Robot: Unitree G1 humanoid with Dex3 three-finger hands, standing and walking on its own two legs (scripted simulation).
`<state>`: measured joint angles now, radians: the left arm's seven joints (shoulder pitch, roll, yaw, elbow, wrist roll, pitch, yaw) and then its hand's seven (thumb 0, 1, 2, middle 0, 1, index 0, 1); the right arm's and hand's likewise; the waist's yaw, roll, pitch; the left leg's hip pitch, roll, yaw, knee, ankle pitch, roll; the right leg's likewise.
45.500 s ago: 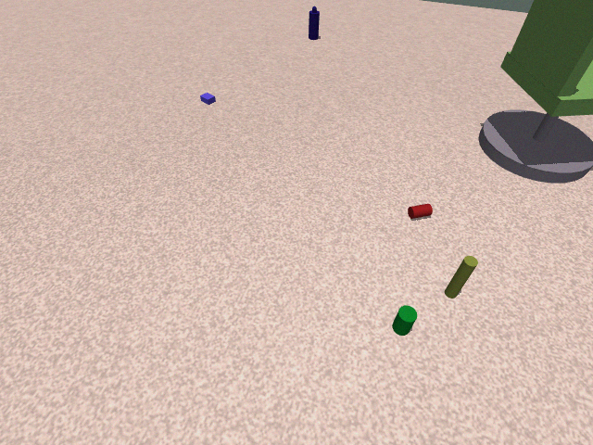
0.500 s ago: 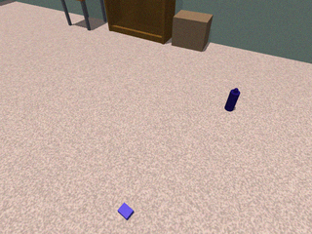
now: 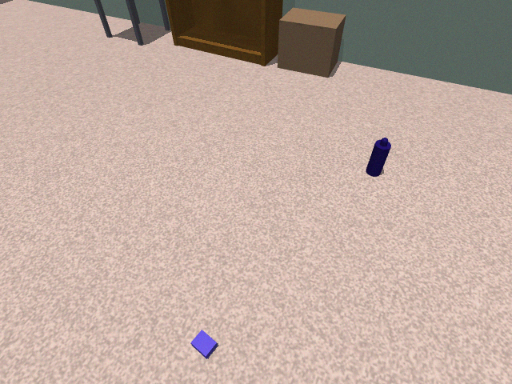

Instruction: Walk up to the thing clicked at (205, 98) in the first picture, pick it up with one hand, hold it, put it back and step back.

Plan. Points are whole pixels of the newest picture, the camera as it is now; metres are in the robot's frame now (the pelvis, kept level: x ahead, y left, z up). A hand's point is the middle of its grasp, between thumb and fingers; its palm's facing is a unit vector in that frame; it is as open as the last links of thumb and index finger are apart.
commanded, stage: stand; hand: left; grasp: from above
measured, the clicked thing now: (204, 344) +0.42 +0.22 -0.76
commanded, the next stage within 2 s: step back in 1.28 s
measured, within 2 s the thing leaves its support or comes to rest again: neither
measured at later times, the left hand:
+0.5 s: hand out of the picture +0.09 +0.24 -0.16, palm faces +0.01 -0.94 -0.34, open 7.4 cm
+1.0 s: hand out of the picture +0.09 +0.24 -0.16, palm faces -0.01 -0.94 -0.33, open 7.4 cm
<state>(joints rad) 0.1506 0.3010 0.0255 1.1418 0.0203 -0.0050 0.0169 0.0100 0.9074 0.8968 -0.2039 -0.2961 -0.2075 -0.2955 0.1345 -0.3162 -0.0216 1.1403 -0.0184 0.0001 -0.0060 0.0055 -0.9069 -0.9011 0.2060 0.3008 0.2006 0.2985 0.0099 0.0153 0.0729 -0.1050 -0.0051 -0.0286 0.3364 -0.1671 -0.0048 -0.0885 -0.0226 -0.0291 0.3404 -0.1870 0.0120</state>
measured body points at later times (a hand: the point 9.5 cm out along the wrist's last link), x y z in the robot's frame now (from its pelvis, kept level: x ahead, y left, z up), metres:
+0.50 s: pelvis +0.02 +0.00 +0.00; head +0.03 -0.01 +0.45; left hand +0.09 +0.29 -0.13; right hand +0.09 -0.29 -0.14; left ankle +0.01 +0.12 -0.75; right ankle +0.00 -0.12 -0.75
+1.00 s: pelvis +0.02 +0.00 +0.00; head +0.03 -0.01 +0.45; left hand +0.09 +0.29 -0.13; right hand +0.09 -0.30 -0.14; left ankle +0.01 +0.12 -0.75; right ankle +0.00 -0.12 -0.75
